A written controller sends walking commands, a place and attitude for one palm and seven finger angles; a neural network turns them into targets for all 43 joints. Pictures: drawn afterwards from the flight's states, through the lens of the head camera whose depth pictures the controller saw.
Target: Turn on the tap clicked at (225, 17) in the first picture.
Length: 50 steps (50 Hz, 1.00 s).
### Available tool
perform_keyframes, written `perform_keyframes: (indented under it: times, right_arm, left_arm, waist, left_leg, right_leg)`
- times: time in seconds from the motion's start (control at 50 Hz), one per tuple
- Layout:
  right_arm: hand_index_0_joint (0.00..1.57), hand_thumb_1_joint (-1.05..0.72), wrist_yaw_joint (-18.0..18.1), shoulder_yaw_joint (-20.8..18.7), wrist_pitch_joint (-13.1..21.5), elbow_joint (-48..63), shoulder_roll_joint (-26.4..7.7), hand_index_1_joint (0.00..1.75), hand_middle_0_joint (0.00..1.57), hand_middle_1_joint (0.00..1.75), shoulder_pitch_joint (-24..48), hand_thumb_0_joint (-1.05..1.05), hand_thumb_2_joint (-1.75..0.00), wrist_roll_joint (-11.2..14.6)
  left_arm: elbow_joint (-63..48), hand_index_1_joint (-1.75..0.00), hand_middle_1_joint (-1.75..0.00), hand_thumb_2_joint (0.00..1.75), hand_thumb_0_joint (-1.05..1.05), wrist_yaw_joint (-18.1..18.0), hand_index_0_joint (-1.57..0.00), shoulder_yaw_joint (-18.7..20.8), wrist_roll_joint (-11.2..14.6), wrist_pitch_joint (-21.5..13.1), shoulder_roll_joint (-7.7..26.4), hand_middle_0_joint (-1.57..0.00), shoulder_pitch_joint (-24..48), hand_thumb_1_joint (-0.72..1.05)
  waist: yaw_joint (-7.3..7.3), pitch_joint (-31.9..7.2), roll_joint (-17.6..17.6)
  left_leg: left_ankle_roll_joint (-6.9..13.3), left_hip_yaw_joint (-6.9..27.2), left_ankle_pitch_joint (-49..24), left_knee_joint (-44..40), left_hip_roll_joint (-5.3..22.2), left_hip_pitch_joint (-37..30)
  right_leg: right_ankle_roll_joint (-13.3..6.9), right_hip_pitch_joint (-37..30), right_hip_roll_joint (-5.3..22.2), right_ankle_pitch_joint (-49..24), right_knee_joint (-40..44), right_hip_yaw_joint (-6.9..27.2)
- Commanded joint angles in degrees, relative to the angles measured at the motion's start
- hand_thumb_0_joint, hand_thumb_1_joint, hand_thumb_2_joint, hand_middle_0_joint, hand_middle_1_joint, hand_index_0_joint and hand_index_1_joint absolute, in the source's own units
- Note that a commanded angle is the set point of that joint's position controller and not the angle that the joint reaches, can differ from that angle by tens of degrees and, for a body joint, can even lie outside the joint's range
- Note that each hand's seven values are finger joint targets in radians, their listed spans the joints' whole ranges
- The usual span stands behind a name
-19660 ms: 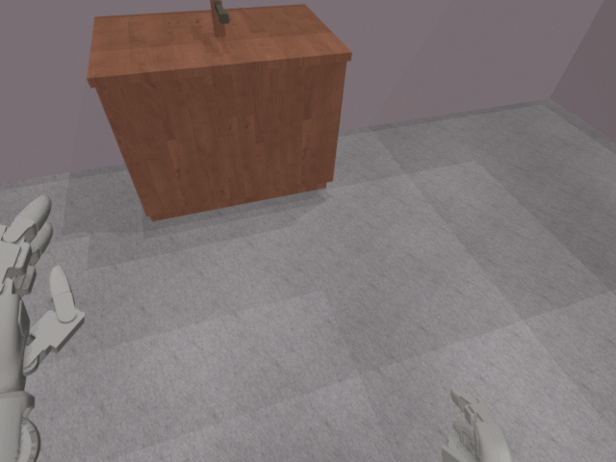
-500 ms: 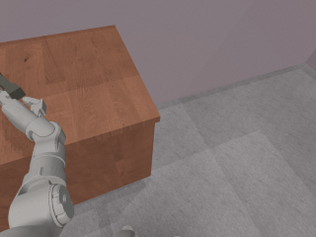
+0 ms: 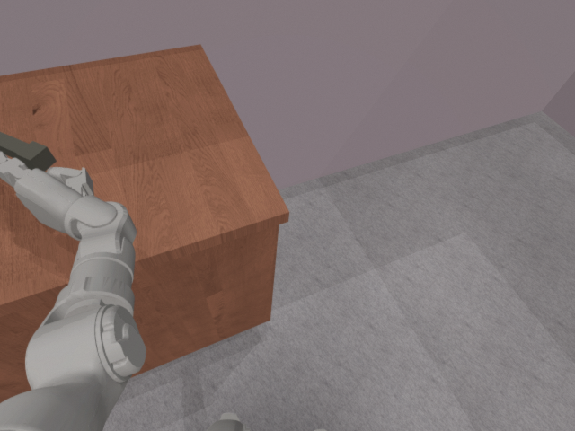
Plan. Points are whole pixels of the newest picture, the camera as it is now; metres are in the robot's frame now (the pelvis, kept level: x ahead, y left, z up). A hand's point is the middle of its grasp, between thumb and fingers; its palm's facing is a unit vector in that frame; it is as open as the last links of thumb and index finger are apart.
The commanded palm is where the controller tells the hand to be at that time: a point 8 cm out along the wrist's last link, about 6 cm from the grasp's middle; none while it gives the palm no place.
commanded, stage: push the lever round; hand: left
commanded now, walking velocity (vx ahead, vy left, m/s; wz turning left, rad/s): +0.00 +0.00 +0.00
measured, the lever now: (37, 157) +0.48 +0.32 +0.09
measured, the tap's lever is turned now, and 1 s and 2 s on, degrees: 43 76 76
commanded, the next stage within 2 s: lift the hand up off the lever in 0.52 s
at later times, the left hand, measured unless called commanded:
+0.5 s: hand (99, 159) +0.50 +0.25 +0.07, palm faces +0.84 -0.52 -0.12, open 8.0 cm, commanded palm +0.45 +0.25 +0.08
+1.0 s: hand (94, 145) +0.51 +0.26 +0.09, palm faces +0.84 -0.53 -0.11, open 7.9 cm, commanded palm +0.45 +0.26 +0.09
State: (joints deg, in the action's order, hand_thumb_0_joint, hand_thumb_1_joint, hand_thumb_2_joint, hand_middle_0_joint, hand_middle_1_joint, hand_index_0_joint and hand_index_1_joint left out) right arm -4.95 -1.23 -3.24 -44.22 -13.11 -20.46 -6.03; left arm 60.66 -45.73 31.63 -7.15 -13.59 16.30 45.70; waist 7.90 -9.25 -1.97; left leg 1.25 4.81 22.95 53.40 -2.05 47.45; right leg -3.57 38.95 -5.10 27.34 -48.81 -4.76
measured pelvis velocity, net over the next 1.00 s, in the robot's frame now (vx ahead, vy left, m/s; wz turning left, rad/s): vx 0.02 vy -0.01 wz -0.01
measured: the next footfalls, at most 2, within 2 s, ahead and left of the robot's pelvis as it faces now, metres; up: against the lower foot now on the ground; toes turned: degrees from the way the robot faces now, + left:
none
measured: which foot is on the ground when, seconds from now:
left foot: down 0.00-1.00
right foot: down 0.00-1.00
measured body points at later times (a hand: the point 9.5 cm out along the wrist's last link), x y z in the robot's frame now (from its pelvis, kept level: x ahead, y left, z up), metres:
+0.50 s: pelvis +0.00 -0.01 +0.00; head +0.09 +0.01 +0.44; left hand +0.45 +0.28 +0.08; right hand -0.02 -0.27 -0.13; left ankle +0.02 +0.10 -0.69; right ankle -0.04 -0.08 -0.69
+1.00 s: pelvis +0.02 -0.01 +0.01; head +0.10 +0.00 +0.45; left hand +0.46 +0.28 +0.10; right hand -0.01 -0.27 -0.12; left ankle +0.02 +0.10 -0.69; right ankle -0.04 -0.08 -0.69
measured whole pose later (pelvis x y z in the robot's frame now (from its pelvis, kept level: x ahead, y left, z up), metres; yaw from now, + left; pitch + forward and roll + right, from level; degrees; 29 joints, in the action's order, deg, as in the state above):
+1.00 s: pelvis +0.02 -0.01 +0.01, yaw -1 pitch +19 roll -2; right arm -6.6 -1.4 -2.6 -43.4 -13.9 -24.3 -6.3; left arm 62.4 -44.6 35.3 -9.0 -10.5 20.2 48.8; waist 9.6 -10.0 -2.3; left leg 0.6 4.2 23.7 50.7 -1.0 45.7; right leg -4.3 37.5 -6.0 27.4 -45.9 -3.8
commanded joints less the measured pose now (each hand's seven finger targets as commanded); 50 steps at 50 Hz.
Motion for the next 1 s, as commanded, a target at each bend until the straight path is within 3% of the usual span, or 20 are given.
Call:
perform_keyframes:
  times: [0.0, 0.1, 0.16, 0.22, 0.28, 0.34, 0.38, 0.42, 0.46, 0.5, 0.52, 0.58, 0.64, 0.72, 0.74, 0.76, 0.78, 0.82, 0.9, 0.98]
  right_arm:
    - [0.20, -0.90, -0.02, -3.15, 1.07, 3.19, -10.23, 0.30, 0.20, 0.30, -6.01, 0.00, -0.90, -0.47]
    - [0.20, -0.90, -0.17, -2.98, 1.09, 3.01, -10.25, 0.30, 0.20, 0.30, -6.38, 0.00, -0.90, -0.59]
    - [0.20, -0.90, -0.26, -2.92, 1.44, 2.48, -10.30, 0.30, 0.20, 0.30, -6.59, 0.00, -0.90, -0.68]
    - [0.20, -0.90, -0.09, -2.81, 1.71, 2.25, -10.42, 0.30, 0.20, 0.30, -7.14, 0.00, -0.90, -0.82]
    - [0.20, -0.90, -0.13, -2.76, 1.70, 2.59, -10.30, 0.30, 0.20, 0.30, -7.74, 0.00, -0.90, -0.89]
    - [0.20, -0.90, -0.33, -2.66, 1.76, 2.29, -10.43, 0.30, 0.20, 0.30, -8.41, 0.00, -0.90, -0.98]
    - [0.20, -0.90, -0.27, -2.64, 1.78, 2.44, -10.57, 0.30, 0.20, 0.30, -8.77, 0.00, -0.90, -0.99]
    - [0.20, -0.90, -0.09, -2.50, 1.75, 2.57, -10.62, 0.30, 0.20, 0.30, -9.13, 0.00, -0.90, -0.90]
    - [0.20, -0.90, -0.14, -2.49, 1.84, 2.49, -10.61, 0.30, 0.20, 0.30, -9.77, 0.00, -0.90, -0.92]
    - [0.20, -0.90, -0.44, -2.61, 2.06, 2.48, -10.59, 0.30, 0.20, 0.30, -10.21, 0.00, -0.90, -0.99]
    - [0.20, -0.90, -0.40, -2.49, 2.06, 2.48, -10.81, 0.30, 0.20, 0.30, -10.50, 0.00, -0.90, -1.09]
    - [0.20, -0.90, -0.59, -2.46, 1.96, 2.67, -10.78, 0.30, 0.20, 0.30, -11.18, 0.00, -0.90, -1.01]
    - [0.20, -0.90, -0.80, -2.62, 1.90, 2.82, -10.92, 0.30, 0.20, 0.30, -12.25, 0.00, -0.90, -0.97]
    - [0.20, -0.90, -1.11, -2.81, 1.63, 3.13, -10.81, 0.30, 0.20, 0.30, -12.76, 0.00, -0.90, -0.80]
    - [0.20, -0.90, -1.19, -2.80, 1.56, 3.13, -10.82, 0.30, 0.20, 0.30, -12.26, 0.00, -0.90, -0.66]
    - [0.20, -0.90, -1.26, -2.87, 1.57, 2.89, -10.96, 0.30, 0.20, 0.30, -12.59, 0.00, -0.90, -0.74]
    - [0.20, -0.90, -1.26, -3.06, 1.51, 3.12, -11.00, 0.30, 0.20, 0.30, -12.70, 0.00, -0.90, -0.69]
    - [0.20, -0.90, -1.13, -3.08, 1.32, 3.49, -10.96, 0.30, 0.20, 0.30, -12.58, 0.00, -0.90, -0.47]
    - [0.20, -0.90, -1.20, -3.17, 1.09, 3.48, -10.84, 0.30, 0.20, 0.30, -12.16, 0.00, -0.90, -0.30]
    - [0.20, -0.90, -1.11, -3.34, 0.97, 3.90, -10.80, 0.30, 0.20, 0.30, -11.54, 0.00, -0.90, 0.01]
  left_arm:
    - [-11.17, -0.15, -0.15, 0.90, 0.00, -0.64, -0.15, -2.63, -2.98, -3.47, 12.28, -0.15, 27.82, 0.90]
    - [-8.79, -0.15, -0.15, 0.90, 0.00, -0.77, -0.15, -2.59, -3.97, -3.44, 13.34, -0.15, 29.52, 0.90]
    - [-8.95, -0.15, -0.15, 0.90, 0.00, -1.07, -0.15, -4.22, -4.61, -3.87, 12.40, -0.15, 34.43, 0.90]
    - [-7.29, -0.15, -0.15, 0.90, 0.00, -1.36, -0.15, -1.44, -4.48, -4.04, 15.80, -0.15, 34.09, 0.90]
    - [-7.31, -0.15, -0.15, 0.90, 0.00, -1.20, -0.15, -1.92, -4.94, -4.13, 16.09, -0.15, 34.81, 0.90]
    - [-4.88, -0.15, -0.15, 0.90, 0.00, -1.22, -0.15, -2.08, -5.45, -3.49, 16.05, -0.15, 35.14, 0.90]
    - [-3.59, -0.15, -0.15, 0.90, 0.00, -1.27, -0.15, -0.65, -5.61, -3.05, 18.28, -0.15, 35.16, 0.90]
    - [-3.91, -0.15, -0.15, 0.90, 0.00, -1.26, -0.15, 0.63, -5.57, -2.94, 20.16, -0.15, 35.95, 0.90]
    - [-3.97, -0.15, -0.15, 0.90, 0.00, -1.06, -0.15, -0.93, -5.88, -2.99, 19.24, -0.15, 38.12, 0.90]
    - [-3.43, -0.15, -0.15, 0.90, 0.00, -1.09, -0.15, -0.91, -5.75, -2.91, 18.66, -0.15, 36.92, 0.90]
    - [-2.67, -0.15, -0.15, 0.90, 0.00, -1.18, -0.15, 1.14, -5.77, -2.80, 21.02, -0.15, 36.11, 0.90]
    - [-2.03, -0.15, -0.15, 0.90, 0.00, -0.86, -0.15, 0.09, -6.03, -2.32, 20.45, -0.15, 36.71, 0.90]
    - [-3.50, -0.15, -0.15, 0.90, 0.00, -0.66, -0.15, 1.88, -5.91, -2.34, 22.33, -0.15, 35.16, 0.90]
    - [-5.46, -0.15, -0.15, 0.90, 0.00, -0.23, -0.15, 1.81, -5.06, -2.19, 20.82, -0.15, 32.39, 0.90]
    - [-5.44, -0.15, -0.15, 0.90, 0.00, -0.04, -0.15, 0.39, -5.13, -1.87, 19.52, -0.15, 32.71, 0.90]
    - [-6.39, -0.15, -0.15, 0.90, 0.00, -0.04, -0.15, 0.32, -4.84, -1.81, 19.26, -0.15, 33.58, 0.90]
    - [-7.30, -0.15, -0.15, 0.90, 0.00, -0.13, -0.15, 2.16, -4.69, -1.74, 20.90, -0.15, 31.75, 0.90]
    - [-9.52, -0.15, -0.15, 0.90, 0.00, 0.09, -0.15, 2.60, -4.02, -1.58, 20.89, -0.15, 30.20, 0.90]
    - [-9.95, -0.15, -0.15, 0.90, 0.00, 0.70, -0.15, 1.09, -4.07, -0.65, 18.75, -0.15, 28.33, 0.90]
    - [-12.09, -0.15, -0.15, 0.90, 0.00, 1.29, -0.15, 0.96, -2.95, 0.21, 17.40, -0.15, 25.01, 0.90]
  waist:
    - [1.09, -20.91, -5.73]
    - [1.65, -20.72, -4.63]
    - [2.91, -19.74, -6.68]
    - [2.58, -20.92, -5.93]
    - [2.46, -22.88, -6.40]
    - [2.99, -21.26, -6.78]
    - [3.15, -21.14, -4.82]
    - [2.97, -21.77, -6.16]
    - [3.74, -22.15, -6.32]
    - [3.60, -22.94, -6.08]
    - [2.90, -23.26, -7.02]
    - [3.79, -22.82, -5.93]
    - [2.69, -25.20, -7.05]
    - [1.84, -26.22, -6.58]
    - [2.51, -24.39, -7.74]
    - [2.69, -24.68, -6.55]
    - [1.80, -25.49, -6.68]
    - [1.34, -26.42, -6.53]
    - [1.54, -22.78, -5.48]
    - [0.83, -22.62, -4.44]
  left_leg:
    - [-0.73, 2.27, -23.59, -4.04, 2.43, -22.44]
    - [-0.09, 1.87, -20.76, -3.90, 2.23, -20.10]
    - [-0.22, 2.67, -19.43, -4.26, 2.58, -21.40]
    - [0.22, 2.08, -18.33, -3.56, 2.25, -19.18]
    - [0.32, 1.57, -19.15, -3.28, 2.16, -19.02]
    - [0.32, 1.79, -19.43, -3.36, 2.33, -18.99]
    - [0.83, 1.24, -17.77, -3.05, 2.18, -16.37]
    - [1.01, 0.89, -17.76, -2.93, 2.07, -15.84]
    - [0.96, 0.98, -18.34, -2.98, 2.30, -16.48]
    - [0.92, 0.96, -19.67, -2.57, 2.36, -17.46]
    - [0.86, 0.91, -20.05, -2.56, 2.30, -16.89]
    - [1.13, 0.29, -20.26, -2.12, 2.32, -15.25]
    - [0.98, 0.32, -22.82, -2.04, 2.40, -17.09]
    - [0.84, 0.40, -26.52, -2.32, 2.41, -19.21]
    - [0.78, 0.11, -26.22, -2.52, 2.53, -19.33]
    - [0.86, 0.25, -26.50, -2.54, 2.53, -19.81]
    - [0.85, 0.15, -27.36, -2.59, 2.44, -19.95]
    - [0.79, -0.03, -29.30, -2.85, 2.28, -20.37]
    - [0.83, -0.31, -29.50, -3.78, 2.28, -20.23]
    - [0.76, -0.30, -31.12, -4.44, 2.13, -21.88]
  right_leg:
    - [2.48, -0.82, 1.82, -20.38, 5.94, 1.92]
    - [2.64, -1.03, 1.97, -19.71, 5.97, 2.22]
    - [2.49, 2.01, 1.88, -16.99, 6.12, 2.00]
    - [2.65, 0.61, 2.00, -17.75, 6.11, 2.64]
    - [2.81, -0.55, 2.12, -19.57, 5.81, 2.88]
    - [2.74, 1.05, 1.93, -18.81, 5.80, 2.57]
    - [3.11, -0.36, 2.09, -19.40, 6.12, 3.05]
    - [3.25, -1.29, 2.40, -20.70, 6.09, 3.55]
    - [3.32, -0.81, 2.41, -21.05, 6.11, 3.40]
    - [3.35, -0.70, 2.11, -22.06, 6.12, 3.21]
    - [3.28, -1.23, 2.23, -22.47, 5.81, 3.34]
    - [3.91, -2.47, 2.61, -25.74, 5.89, 3.83]
    - [3.84, -3.92, 2.57, -28.22, 5.57, 3.76]
    - [3.76, -6.06, 2.37, -31.03, 5.61, 3.47]
    - [3.86, -5.26, 2.41, -30.89, 5.98, 3.46]
    - [3.99, -5.77, 2.40, -31.84, 6.17, 3.40]
    - [4.06, -7.23, 2.53, -33.27, 6.11, 3.57]
    - [4.17, -9.78, 2.81, -36.61, 5.89, 3.79]
    - [4.19, -10.05, 2.83, -36.68, 6.60, 3.34]
    - [4.25, -11.56, 2.81, -38.15, 7.48, 3.39]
